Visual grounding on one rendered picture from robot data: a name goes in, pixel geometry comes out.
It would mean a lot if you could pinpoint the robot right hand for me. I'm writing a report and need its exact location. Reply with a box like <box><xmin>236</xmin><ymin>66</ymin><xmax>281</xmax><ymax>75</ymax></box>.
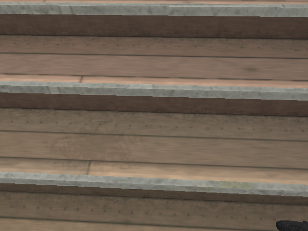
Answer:
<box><xmin>275</xmin><ymin>220</ymin><xmax>308</xmax><ymax>231</ymax></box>

